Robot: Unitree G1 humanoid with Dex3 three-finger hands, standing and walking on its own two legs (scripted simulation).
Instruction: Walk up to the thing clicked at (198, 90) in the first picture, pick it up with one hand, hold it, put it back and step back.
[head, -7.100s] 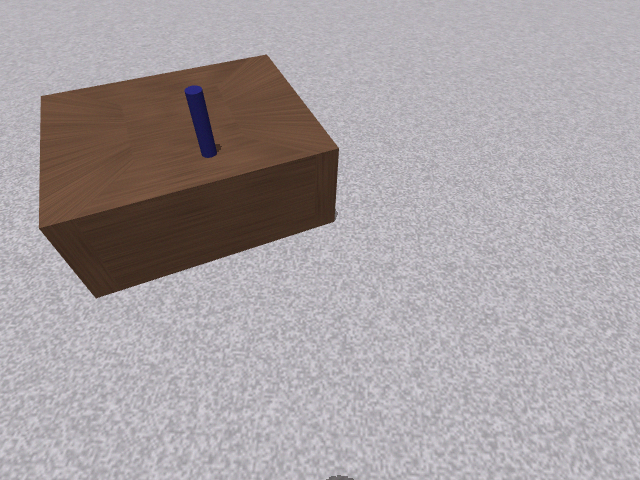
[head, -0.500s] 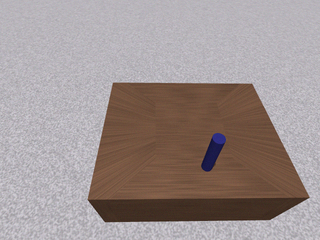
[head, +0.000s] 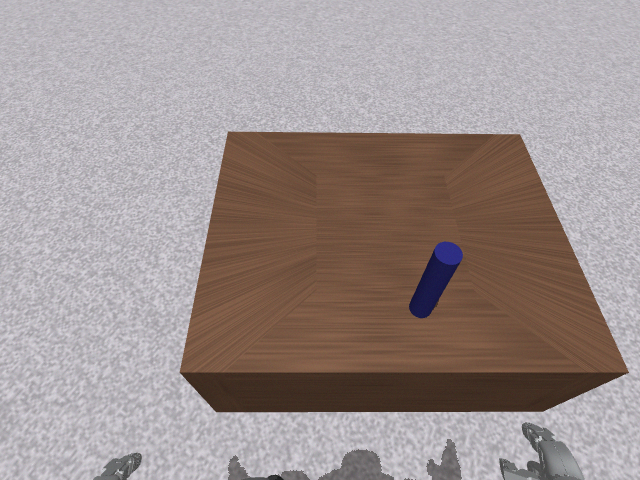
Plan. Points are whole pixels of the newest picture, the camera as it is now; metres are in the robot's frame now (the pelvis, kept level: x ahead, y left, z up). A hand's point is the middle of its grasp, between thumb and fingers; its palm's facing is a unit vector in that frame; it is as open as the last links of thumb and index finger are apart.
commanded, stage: go down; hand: right
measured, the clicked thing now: (432, 283) +0.51 -0.23 -0.26
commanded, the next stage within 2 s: none
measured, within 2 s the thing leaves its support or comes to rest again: neither
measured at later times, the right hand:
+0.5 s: hand (526, 460) +0.16 -0.27 -0.14, palm faces +0.05 +0.94 -0.33, open 17.0 cm
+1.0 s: hand (541, 466) +0.16 -0.28 -0.13, palm faces +0.09 +0.94 -0.34, open 17.6 cm
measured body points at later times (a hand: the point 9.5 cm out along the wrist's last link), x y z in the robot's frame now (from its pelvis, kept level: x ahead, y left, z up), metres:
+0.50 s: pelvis +0.01 -0.03 -0.02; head +0.06 -0.04 +0.43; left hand +0.15 +0.22 -0.12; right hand +0.16 -0.32 -0.12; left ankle +0.05 +0.12 -0.74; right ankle -0.04 -0.15 -0.74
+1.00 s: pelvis +0.01 -0.03 -0.04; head +0.04 -0.04 +0.41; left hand +0.17 +0.22 -0.12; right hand +0.15 -0.33 -0.10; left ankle +0.05 +0.12 -0.74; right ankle -0.04 -0.15 -0.74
